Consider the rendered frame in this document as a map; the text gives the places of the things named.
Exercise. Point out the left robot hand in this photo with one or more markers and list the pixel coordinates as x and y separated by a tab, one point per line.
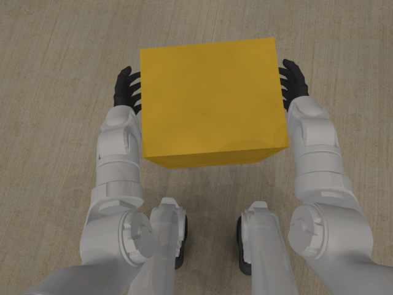
123	90

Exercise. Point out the robot left thigh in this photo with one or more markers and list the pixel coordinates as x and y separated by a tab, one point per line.
157	275

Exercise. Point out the robot right upper arm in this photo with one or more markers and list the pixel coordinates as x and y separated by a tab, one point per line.
336	242

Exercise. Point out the carton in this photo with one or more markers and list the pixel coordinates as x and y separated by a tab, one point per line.
211	104

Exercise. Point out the right robot hand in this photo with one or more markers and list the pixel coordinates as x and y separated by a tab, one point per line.
295	82

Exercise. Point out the robot left upper arm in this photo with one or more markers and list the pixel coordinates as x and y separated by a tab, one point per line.
113	249

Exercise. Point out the robot right thigh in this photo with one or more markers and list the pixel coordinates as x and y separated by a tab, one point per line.
271	269

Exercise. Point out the robot thigh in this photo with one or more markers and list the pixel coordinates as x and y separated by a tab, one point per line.
271	269
157	275

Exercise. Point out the robot left forearm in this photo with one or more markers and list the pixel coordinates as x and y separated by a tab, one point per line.
117	166

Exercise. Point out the robot right forearm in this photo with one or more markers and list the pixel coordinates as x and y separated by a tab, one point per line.
317	156

